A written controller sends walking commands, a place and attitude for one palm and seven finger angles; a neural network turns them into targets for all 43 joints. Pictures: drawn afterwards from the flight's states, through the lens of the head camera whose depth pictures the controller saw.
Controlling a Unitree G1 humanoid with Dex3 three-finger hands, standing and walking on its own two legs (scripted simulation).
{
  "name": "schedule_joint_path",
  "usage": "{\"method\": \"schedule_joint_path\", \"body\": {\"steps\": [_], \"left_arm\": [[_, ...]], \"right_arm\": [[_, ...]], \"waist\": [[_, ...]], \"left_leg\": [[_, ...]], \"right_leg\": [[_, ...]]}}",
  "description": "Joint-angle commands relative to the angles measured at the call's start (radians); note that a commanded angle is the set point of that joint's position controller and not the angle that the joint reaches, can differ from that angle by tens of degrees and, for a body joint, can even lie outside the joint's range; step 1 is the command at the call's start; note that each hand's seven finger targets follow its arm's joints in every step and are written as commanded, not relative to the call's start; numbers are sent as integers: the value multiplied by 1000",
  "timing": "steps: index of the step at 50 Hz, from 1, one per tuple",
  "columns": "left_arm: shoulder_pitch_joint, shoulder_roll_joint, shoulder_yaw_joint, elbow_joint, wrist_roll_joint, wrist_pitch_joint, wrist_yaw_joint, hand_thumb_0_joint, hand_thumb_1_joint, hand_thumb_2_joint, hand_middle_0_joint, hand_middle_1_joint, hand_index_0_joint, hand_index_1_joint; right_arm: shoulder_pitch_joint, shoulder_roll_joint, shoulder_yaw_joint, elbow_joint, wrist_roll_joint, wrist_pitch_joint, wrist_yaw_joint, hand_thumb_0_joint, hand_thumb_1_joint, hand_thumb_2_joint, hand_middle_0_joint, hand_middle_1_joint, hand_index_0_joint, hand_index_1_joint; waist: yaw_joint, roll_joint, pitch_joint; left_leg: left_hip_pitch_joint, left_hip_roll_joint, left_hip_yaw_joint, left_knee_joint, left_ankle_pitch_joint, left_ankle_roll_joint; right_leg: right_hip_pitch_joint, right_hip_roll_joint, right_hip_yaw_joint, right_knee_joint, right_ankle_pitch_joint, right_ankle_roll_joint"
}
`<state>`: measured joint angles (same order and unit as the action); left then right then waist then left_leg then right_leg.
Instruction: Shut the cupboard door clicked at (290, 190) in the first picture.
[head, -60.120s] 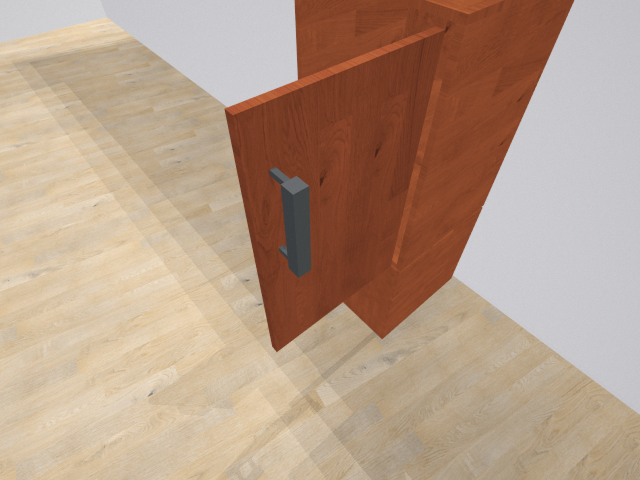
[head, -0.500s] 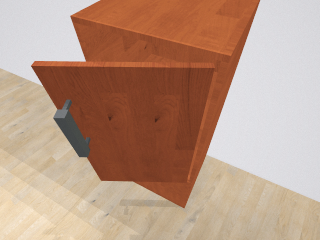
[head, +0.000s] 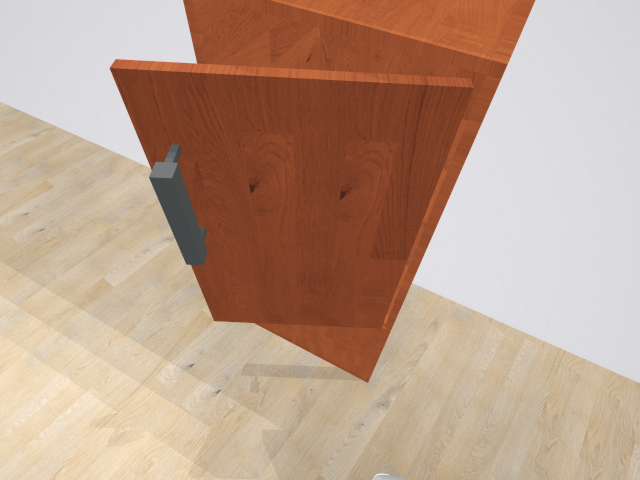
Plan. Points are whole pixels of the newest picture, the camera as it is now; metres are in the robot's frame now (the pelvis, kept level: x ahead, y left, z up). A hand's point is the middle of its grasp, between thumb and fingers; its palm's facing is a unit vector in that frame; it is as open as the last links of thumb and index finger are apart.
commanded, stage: come to a stop and stand still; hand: left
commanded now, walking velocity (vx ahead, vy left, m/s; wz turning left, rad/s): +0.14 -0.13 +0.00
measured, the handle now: (186, 208) +0.43 +0.21 +0.07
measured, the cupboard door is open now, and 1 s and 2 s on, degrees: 26 26 26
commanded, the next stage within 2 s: look again from close up in 0.80 s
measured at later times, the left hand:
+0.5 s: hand out of the picture -0.02 +0.15 -0.17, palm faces +0.01 -0.98 -0.19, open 7.3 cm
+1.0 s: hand out of the picture +0.01 +0.15 -0.17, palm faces +0.01 -0.98 -0.20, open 7.4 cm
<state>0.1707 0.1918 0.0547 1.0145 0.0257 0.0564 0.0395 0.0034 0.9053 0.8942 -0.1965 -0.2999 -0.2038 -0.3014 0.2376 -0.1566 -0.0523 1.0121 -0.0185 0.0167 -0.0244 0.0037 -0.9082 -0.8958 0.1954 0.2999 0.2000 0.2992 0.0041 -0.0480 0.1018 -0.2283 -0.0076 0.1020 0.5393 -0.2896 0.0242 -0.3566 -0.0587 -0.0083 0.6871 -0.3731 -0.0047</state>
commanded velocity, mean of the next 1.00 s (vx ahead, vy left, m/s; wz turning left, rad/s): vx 0.01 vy -0.02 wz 0.00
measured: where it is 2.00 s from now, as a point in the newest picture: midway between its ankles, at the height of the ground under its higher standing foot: outside the picture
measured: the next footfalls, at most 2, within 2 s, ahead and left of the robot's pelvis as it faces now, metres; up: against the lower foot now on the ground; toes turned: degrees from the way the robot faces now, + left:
right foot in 0.22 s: -0.01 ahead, -0.11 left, +0.00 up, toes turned +0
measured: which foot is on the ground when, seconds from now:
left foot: down 0.00-1.00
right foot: up 0.00-0.20, down 0.22-1.00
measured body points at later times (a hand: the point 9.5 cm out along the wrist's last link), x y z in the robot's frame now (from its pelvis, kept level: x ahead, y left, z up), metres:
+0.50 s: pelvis -0.01 -0.01 +0.00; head +0.00 -0.03 +0.45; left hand -0.02 +0.20 -0.15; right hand -0.01 -0.23 -0.16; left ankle +0.00 +0.10 -0.73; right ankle -0.05 -0.11 -0.73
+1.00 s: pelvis +0.01 -0.02 +0.01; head +0.02 -0.02 +0.46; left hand +0.01 +0.21 -0.15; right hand +0.02 -0.25 -0.15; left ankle +0.00 +0.10 -0.73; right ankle -0.05 -0.11 -0.73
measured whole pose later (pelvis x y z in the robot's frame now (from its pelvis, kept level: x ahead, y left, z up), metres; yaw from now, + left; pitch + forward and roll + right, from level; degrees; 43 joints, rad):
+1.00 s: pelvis +0.01 -0.02 +0.01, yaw +0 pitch -1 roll +1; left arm 0.30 0.17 -0.02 1.09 0.01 -0.02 0.04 0.00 0.91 0.89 -0.19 -0.30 -0.20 -0.30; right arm 0.25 -0.16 0.02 1.12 -0.01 -0.01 -0.03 0.01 -0.92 -0.90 0.20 0.30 0.20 0.30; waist 0.00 -0.02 0.02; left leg -0.19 0.03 0.08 0.47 -0.26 -0.01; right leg -0.11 0.02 -0.02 0.46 -0.34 -0.04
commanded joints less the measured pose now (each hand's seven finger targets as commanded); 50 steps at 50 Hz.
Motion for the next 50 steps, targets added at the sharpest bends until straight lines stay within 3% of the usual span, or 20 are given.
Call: {"method": "schedule_joint_path", "body": {"steps": [1, 2, 6, 8, 9, 10, 11, 13, 15, 16, 17, 18, 19, 23, 24, 28, 35, 38, 42, 50], "left_arm": [[87, 32, 4, -34, 1, -20, -4, 0, 900, 900, -200, -300, -200, -300], [99, 17, -4, -27, 1, -28, -9, 0, 900, 900, -200, -300, -200, -300], [69, -8, -25, -18, -6, -45, -18, 0, 900, 900, -200, -300, -200, -300], [110, -5, -27, 6, -10, -52, -15, 0, 900, 900, -200, -300, -200, -300], [126, 12, -28, 19, -11, -59, -10, 0, 900, 900, -200, -300, -200, -300], [145, 28, -29, 33, -11, -66, -5, 0, 900, 900, -200, -300, -200, -300], [157, 44, -33, 43, -14, -69, -3, 0, 900, 900, -200, -300, -200, -300], [142, 45, -35, 55, -13, -75, -5, 0, 900, 900, -200, -300, -200, -300], [138, 36, -42, 63, -14, -77, -4, 0, 900, 900, -200, -300, -200, -300], [214, 61, -39, 81, 7, -93, 36, 0, 900, 900, -200, -300, -200, -300], [170, 87, -40, 31, -9, -97, 31, 0, 900, 900, -200, -300, -200, -300], [142, 76, -45, 14, -12, -97, 23, 0, 900, 900, -200, -300, -200, -300], [155, 68, -46, 18, -12, -107, 18, 0, 900, 900, -200, -300, -200, -300], [175, 53, -55, 25, -16, -102, 11, 0, 900, 900, -200, -300, -200, -300], [182, 51, -57, 29, -15, -104, 9, 0, 900, 900, -200, -300, -200, -300], [189, 53, -61, 28, -16, -95, 7, 0, 900, 900, -200, -300, -200, -300], [204, 63, -59, 39, -18, -92, 4, 0, 900, 900, -200, -300, -200, -300], [198, 68, -59, 42, -18, -91, 4, 0, 900, 900, -200, -300, -200, -300], [199, 75, -55, 47, -18, -91, 4, 0, 900, 900, -200, -300, -200, -300], [192, 85, -53, 54, -16, -89, 6, 0, 900, 900, -200, -300, -200, -300]], "right_arm": [[-18, -124, 2, -46, -13, -32, -10, 0, -900, -900, 200, 300, 200, 300], [-11, -121, 3, -39, -15, -35, -10, 0, -900, -900, 200, 300, 200, 300], [93, -110, 5, 20, -18, -33, -11, 0, -900, -900, 200, 300, 200, 300], [99, -117, 4, 33, -12, -31, -14, 0, -900, -900, 200, 300, 200, 300], [96, -94, 10, 39, -6, -33, -14, 0, -900, -900, 200, 300, 200, 300], [93, -79, 16, 42, 2, -38, -14, 0, -900, -900, 200, 300, 200, 300], [91, -67, 23, 45, 5, -43, -12, 0, -900, -900, 200, 300, 200, 300], [85, -70, 25, 59, 4, -37, -11, 0, -900, -900, 200, 300, 200, 300], [85, -66, 29, 78, 6, -36, -10, 0, -900, -900, 200, 300, 200, 300], [40, -140, 22, 27, 12, -47, -2, 0, -900, -900, 200, 300, 200, 300], [76, -92, 31, 6, 6, -41, 6, 0, -900, -900, 200, 300, 200, 300], [82, -85, 32, 6, 3, -37, 8, 0, -900, -900, 200, 300, 200, 300], [83, -66, 40, 9, -3, -44, 10, 0, -900, -900, 200, 300, 200, 300], [104, -72, 46, 2, 2, -40, 5, 0, -900, -900, 200, 300, 200, 300], [97, -66, 50, 4, 2, -42, 5, 0, -900, -900, 200, 300, 200, 300], [97, -78, 52, 18, 3, -39, 6, 0, -900, -900, 200, 300, 200, 300], [82, -85, 58, 45, 5, -47, 0, 0, -900, -900, 200, 300, 200, 300], [73, -92, 57, 52, 6, -47, -2, 0, -900, -900, 200, 300, 200, 300], [66, -95, 57, 64, 7, -51, -6, 0, -900, -900, 200, 300, 200, 300], [45, -103, 53, 79, 8, -47, -10, 0, -900, -900, 200, 300, 200, 300]], "waist": [[34, 164, -45], [31, 146, -44], [-23, 141, -30], [-9, 121, -45], [-7, 76, -47], [-8, 39, -49], [-12, 59, -71], [-19, -27, -77], [-18, -29, -41], [1, 3, -80], [-34, 50, -139], [-40, 65, -97], [-33, 145, -92], [-33, 14, -35], [-25, 14, -17], [-21, 7, 21], [-4, 48, -22], [-4, 23, -42], [-2, 40, -74], [0, 35, -63]], "left_leg": [[-137, 263, -320, -365, -86, 140], [-86, 250, -304, -359, -80, 136], [75, 252, -291, -312, 83, 128], [78, 230, -259, -241, 183, 100], [62, 191, -223, -192, 255, 72], [43, 149, -166, -154, 270, 35], [60, 123, -134, -151, 251, 17], [89, 113, -111, -152, 189, 2], [92, 113, -105, -166, 198, 1], [66, 147, -99, 17, 343, -12], [31, 111, -104, -7, 98, -9], [-4, 99, -106, -22, 36, -8], [12, 93, -102, -31, 129, -7], [-4, 94, -108, -55, 100, 3], [-4, 92, -107, -64, 123, 5], [-9, 90, -109, -95, 81, 4], [22, 101, -108, -119, 166, 7], [37, 105, -106, -120, 188, 6], [62, 110, -101, -117, 249, 5], [81, 115, -90, -117, 296, 1]], "right_leg": [[53, 19, 39, 219, -72, -16], [35, 18, 26, 173, -70, -13], [26, 21, -21, -63, -95, -5], [113, 18, -18, -248, 39, -7], [168, 4, 19, -339, 138, -12], [197, -35, 70, -350, 235, -27], [201, -65, 86, -332, 311, -39], [175, -50, 81, -323, 289, -41], [163, -48, 78, -338, 298, -39], [153, -66, 98, -318, 535, -12], [173, -86, 108, -318, 298, -41], [119, -63, 114, -321, 112, -60], [114, -63, 105, -308, 218, -71], [86, -38, 105, -307, 160, -68], [85, -38, 100, -311, 192, -65], [59, -28, 105, -324, 79, -58], [125, -30, 92, -307, 215, -47], [144, -34, 90, -303, 265, -45], [176, -40, 85, -293, 362, -42], [194, -45, 76, -295, 469, -35]]}}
